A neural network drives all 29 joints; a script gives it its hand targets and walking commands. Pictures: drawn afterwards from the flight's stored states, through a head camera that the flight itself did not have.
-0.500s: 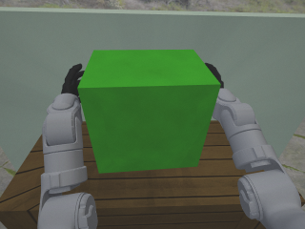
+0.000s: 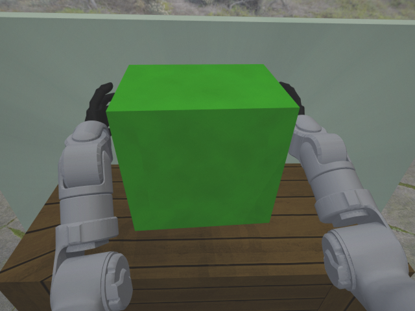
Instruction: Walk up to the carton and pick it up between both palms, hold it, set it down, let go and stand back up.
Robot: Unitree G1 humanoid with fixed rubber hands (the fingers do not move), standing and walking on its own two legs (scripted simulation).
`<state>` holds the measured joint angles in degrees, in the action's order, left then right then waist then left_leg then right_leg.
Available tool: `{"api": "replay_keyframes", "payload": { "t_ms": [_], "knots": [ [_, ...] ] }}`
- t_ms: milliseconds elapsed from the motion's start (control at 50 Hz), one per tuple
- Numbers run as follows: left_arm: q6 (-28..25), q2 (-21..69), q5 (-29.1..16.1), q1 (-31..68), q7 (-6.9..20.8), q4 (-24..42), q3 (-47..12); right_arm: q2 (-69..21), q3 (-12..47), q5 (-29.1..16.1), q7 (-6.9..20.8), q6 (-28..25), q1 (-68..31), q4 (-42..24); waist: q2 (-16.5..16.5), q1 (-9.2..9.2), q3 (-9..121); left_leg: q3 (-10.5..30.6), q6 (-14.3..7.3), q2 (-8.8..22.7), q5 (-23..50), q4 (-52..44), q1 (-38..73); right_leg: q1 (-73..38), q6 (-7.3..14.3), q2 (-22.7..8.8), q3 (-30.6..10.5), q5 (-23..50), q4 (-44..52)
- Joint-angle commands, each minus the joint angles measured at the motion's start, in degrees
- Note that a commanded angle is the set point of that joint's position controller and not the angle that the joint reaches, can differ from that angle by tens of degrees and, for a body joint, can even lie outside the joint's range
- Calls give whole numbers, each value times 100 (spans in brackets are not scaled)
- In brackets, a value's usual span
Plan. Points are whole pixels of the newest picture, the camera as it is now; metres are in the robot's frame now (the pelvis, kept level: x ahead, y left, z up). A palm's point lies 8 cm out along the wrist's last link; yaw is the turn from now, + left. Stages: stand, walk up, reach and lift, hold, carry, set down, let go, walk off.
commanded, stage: hold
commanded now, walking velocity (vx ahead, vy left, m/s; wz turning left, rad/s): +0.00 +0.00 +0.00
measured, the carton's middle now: (200, 145) +0.37 +0.00 +0.21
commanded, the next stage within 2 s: set down in 1.90 s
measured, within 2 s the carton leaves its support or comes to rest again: neither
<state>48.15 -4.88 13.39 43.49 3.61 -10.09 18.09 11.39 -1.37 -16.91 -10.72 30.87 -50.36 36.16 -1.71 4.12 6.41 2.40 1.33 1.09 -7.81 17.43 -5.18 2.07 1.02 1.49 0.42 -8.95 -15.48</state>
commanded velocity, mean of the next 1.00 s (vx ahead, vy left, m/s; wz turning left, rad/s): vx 0.00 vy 0.00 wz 0.00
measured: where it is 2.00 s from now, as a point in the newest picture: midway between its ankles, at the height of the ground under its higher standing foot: outside the picture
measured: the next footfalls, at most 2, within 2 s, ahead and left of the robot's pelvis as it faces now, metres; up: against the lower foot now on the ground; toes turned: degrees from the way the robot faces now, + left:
none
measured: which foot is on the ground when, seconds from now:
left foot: down 0.00-1.00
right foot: down 0.00-1.00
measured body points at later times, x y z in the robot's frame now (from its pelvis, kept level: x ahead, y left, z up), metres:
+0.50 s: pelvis +0.01 +0.00 +0.00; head -0.07 +0.02 +0.44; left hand +0.37 +0.18 +0.26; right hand +0.39 -0.17 +0.25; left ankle +0.02 +0.13 -0.75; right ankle +0.00 -0.11 -0.75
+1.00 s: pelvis +0.00 +0.00 +0.00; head -0.07 +0.02 +0.44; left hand +0.37 +0.17 +0.26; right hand +0.38 -0.18 +0.25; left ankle +0.02 +0.13 -0.75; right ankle +0.00 -0.11 -0.75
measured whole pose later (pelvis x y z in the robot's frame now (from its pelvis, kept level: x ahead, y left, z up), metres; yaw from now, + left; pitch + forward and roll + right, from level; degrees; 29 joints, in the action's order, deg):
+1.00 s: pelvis +0.00 +0.00 +0.00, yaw +0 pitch -5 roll -1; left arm 48.6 -3.8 14.0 41.5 3.2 -7.2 17.7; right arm 12.0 -0.3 -18.6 -11.3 31.2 -48.4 34.1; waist -1.3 4.8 6.4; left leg 2.6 1.2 1.0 -8.4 17.7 -4.8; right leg 1.2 0.9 1.6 0.1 -8.9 -14.7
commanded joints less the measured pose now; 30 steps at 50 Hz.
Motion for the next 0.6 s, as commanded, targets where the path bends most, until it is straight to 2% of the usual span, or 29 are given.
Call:
{"api": "replay_keyframes", "payload": {
  "t_ms": [0, 20, 40, 60, 80, 100, 160, 180, 200, 220, 240, 260, 280, 300, 320, 360, 380, 400, 420, 440, 460, 480, 500, 520, 540, 560, 580],
  "knots": [
    [-364, 3110, -1071, 3965, 694, 716, -2572, -3459, 1636, -907, 744, -188, -4402, -1708, 415, 91, 1811, -178, -12, -300, 873, -140, 675, -248, -283, 173, -30, 880, 195],
    [-346, 3115, -1120, 3886, 700, 471, -2570, -3406, 1574, -843, 762, -179, -4434, -1697, 354, 146, 1564, -139, -4, -271, 810, -142, 520, -272, -252, 184, -3, 723, 204],
    [-390, 3197, -1091, 3967, 679, 764, -2566, -3421, 1673, -933, 787, -214, -4461, -1826, 207, 1, 1782, -170, 0, -288, 854, -179, 596, -348, -294, 206, -38, 757, 163],
    [-370, 3096, -1030, 3931, 678, 627, -2503, -3405, 1653, -902, 797, -203, -4464, -1746, 243, 60, 1735, -173, -16, -284, 819, -197, 671, -331, -289, 210, -33, 782, 205],
    [-370, 3100, -1115, 3986, 680, 636, -2571, -3452, 1671, -929, 793, -211, -4535, -1745, 263, 29, 1756, -206, 25, -258, 843, -159, 588, -289, -264, 218, 4, 760, 187],
    [-351, 3070, -1067, 3889, 662, 503, -2478, -3442, 1671, -920, 798, -197, -4445, -1713, 311, 34, 1642, -167, -25, -298, 791, -133, 503, -300, -270, 195, -19, 789, 223],
    [-417, 3167, -1164, 4071, 649, 820, -2623, -3500, 1692, -961, 812, -250, -4591, -1935, 254, 67, 1993, -160, 14, -300, 1041, -102, 674, -375, -268, 221, -13, 905, 184],
    [-404, 3188, -1131, 4137, 645, 620, -2610, -3463, 1703, -904, 788, -252, -4617, -1843, 285, 67, 1719, -137, -14, -311, 884, -97, 529, -250, -270, 206, 20, 802, 196],
    [-433, 3234, -1083, 4122, 628, 813, -2620, -3584, 1749, -946, 798, -280, -4589, -1971, 338, 5, 1904, -153, 14, -287, 987, -105, 704, -259, -290, 219, 14, 903, 212],
    [-426, 3259, -1095, 3968, 609, 810, -2632, -3495, 1773, -987, 786, -288, -4539, -1977, 437, 83, 1889, -187, 45, -297, 1198, -19, 721, -378, -286, 213, 7, 1093, 171],
    [-482, 3302, -1238, 3957, 594, 1295, -2786, -3610, 1981, -1130, 783, -365, -4635, -2406, 280, -9, 2428, -133, 53, -300, 1595, 85, 958, -601, -282, 295, 5, 1478, 71],
    [-463, 3207, -1161, 3992, 591, 1066, -2666, -3570, 1892, -1037, 745, -320, -4534, -2261, 232, 60, 2270, -144, 46, -306, 1559, 106, 877, -539, -339, 278, 67, 1479, 120],
    [-482, 3187, -1234, 4006, 549, 1267, -2717, -3619, 2047, -1144, 739, -345, -4496, -2390, 270, 2, 2432, -179, 75, -356, 1766, 134, 979, -656, -363, 269, 26, 1738, 85],
    [-428, 3041, -1065, 3672, 568, 886, -2454, -3460, 1907, -1077, 719, -278, -4366, -2175, 60, -2, 1943, -163, -21, -347, 1482, 96, 819, -614, -376, 240, -35, 1702, 123],
    [-403, 2900, -942, 3666, 610, 687, -2329, -3430, 1926, -1033, 687, -232, -4235, -1957, 72, -6, 1555, -189, -44, -345, 1194, 1, 688, -506, -378, 214, -40, 1499, 172],
    [-318, 2901, -901, 3650, 696, 708, -2309, -3547, 1930, -1026, 691, -186, -4265, -1931, 100, -84, 1500, -201, -116, -348, 943, -98, 539, -355, -403, 159, -18, 1250, 190],
    [-326, 3061, -918, 3562, 724, 792, -2402, -3555, 1924, -972, 691, -197, -4259, -2093, 153, -79, 1681, -195, -68, -317, 1084, -96, 657, -474, -377, 190, 19, 1254, 168],
    [-306, 3057, -908, 3577, 741, 700, -2394, -3489, 1841, -922, 675, -185, -4238, -2019, 247, 40, 1562, -220, -63, -347, 1142, -51, 693, -373, -354, 181, -21, 1274, 217],
    [-350, 3180, -961, 3786, 742, 1087, -2570, -3618, 1978, -988, 680, -254, -4502, -2288, 313, -28, 2017, -222, -26, -325, 1276, 22, 857, -444, -311, 200, -11, 1355, 135],
    [-361, 3272, -1025, 3862, 723, 1141, -2662, -3592, 1937, -1056, 681, -281, -4484, -2385, 391, 77, 2092, -209, 82, -310, 1560, 113, 944, -496, -281, 237, -8, 1529, 77],
    [-354, 3183, -1055, 3953, 706, 994, -2621, -3515, 1797, -986, 675, -267, -4436, -2236, 401, 163, 1937, -217, 53, -331, 1448, 138, 829, -471, -287, 228, 9, 1382, 94],
    [-379, 3120, -1030, 3937, 683, 1154, -2663, -3564, 1887, -1041, 677, -276, -4493, -2376, 251, 26, 2011, -173, 32, -315, 1440, 74, 817, -515, -341, 249, 7, 1417, 82],
    [-395, 3107, -1060, 3914, 660, 1077, -2671, -3588, 1896, -1010, 685, -249, -4392, -2258, 270, 88, 1918, -193, 40, -353, 1376, 24, 772, -481, -334, 234, 36, 1444, 127],
    [-354, 3036, -997, 3760, 687, 647, -2517, -3459, 1786, -947, 684, -185, -4416, -2100, 110, 73, 1502, -186, -33, -336, 1060, -48, 603, -364, -376, 203, 11, 1165, 188],
    [-359, 3066, -1015, 3681, 701, 651, -2512, -3577, 1859, -895, 676, -210, -4470, -2178, -33, -6, 1623, -192, -63, -330, 1038, -53, 614, -349, -345, 204, -21, 1188, 158],
    [-373, 3031, -1013, 3777, 689, 829, -2506, -3561, 1905, -964, 677, -228, -4559, -2241, 33, -16, 1746, -202, -93, -335, 1003, -55, 598, -399, -327, 182, -42, 1219, 133],
    [-327, 3088, -988, 3664, 716, 655, -2487, -3494, 1851, -939, 668, -185, -4414, -2139, 104, 58, 1504, -204, -61, -326, 992, -101, 593, -338, -330, 196, -29, 1135, 177]
  ]
}}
